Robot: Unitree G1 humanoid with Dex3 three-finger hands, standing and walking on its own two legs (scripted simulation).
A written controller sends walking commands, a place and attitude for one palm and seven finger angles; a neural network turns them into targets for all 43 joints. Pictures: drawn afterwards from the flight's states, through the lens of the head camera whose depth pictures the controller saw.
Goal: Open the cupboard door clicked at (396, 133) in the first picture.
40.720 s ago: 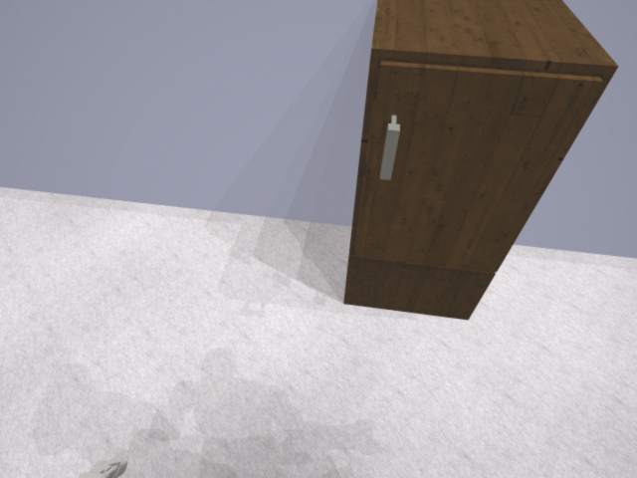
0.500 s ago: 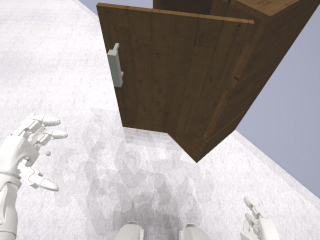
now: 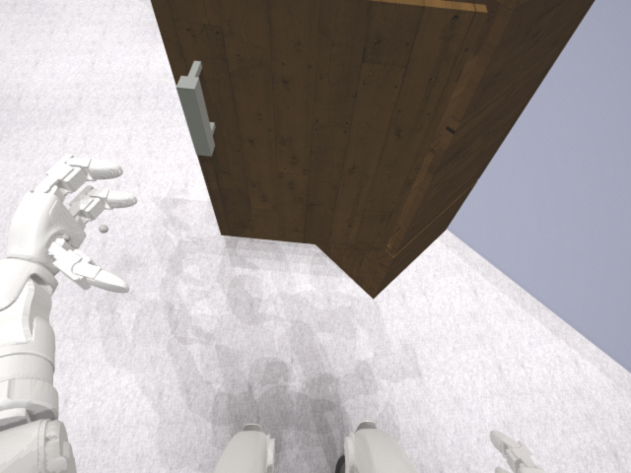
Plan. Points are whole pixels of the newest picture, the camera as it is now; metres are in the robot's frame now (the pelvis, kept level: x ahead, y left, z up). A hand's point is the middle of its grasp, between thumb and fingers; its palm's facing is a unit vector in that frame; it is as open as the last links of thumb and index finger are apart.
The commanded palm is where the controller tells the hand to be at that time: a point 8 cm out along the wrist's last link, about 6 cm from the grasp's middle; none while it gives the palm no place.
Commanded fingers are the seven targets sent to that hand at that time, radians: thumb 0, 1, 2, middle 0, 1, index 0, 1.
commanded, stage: move the hooked fingers beside the handle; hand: left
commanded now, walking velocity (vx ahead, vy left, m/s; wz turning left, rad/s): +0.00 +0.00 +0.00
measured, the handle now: (201, 109) +0.62 +0.19 +0.05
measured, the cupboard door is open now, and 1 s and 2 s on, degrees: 42 42 42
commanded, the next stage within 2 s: slide the fingers in behind the handle in 1.82 s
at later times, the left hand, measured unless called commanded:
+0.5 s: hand (132, 169) +0.48 +0.25 +0.07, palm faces -0.08 -1.00 -0.03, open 14.0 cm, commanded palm +0.47 +0.30 +0.06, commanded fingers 0.00 -0.50 0.30 -0.30 -1.20 -0.30 -1.20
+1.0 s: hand (149, 123) +0.56 +0.25 +0.07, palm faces -0.08 -1.00 -0.02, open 14.0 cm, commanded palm +0.57 +0.28 +0.06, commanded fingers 0.00 -0.50 0.30 -0.30 -1.20 -0.30 -1.20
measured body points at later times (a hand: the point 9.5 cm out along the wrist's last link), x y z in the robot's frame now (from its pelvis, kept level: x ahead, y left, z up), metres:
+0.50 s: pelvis +0.00 +0.00 -0.01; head +0.14 +0.02 +0.42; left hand +0.48 +0.30 +0.07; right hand +0.04 -0.28 -0.11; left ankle +0.01 +0.11 -0.66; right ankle +0.03 -0.12 -0.66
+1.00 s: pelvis +0.00 +0.01 -0.03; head +0.18 +0.04 +0.38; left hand +0.56 +0.30 +0.07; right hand -0.03 -0.26 -0.12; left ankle +0.01 +0.11 -0.66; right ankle +0.03 -0.12 -0.66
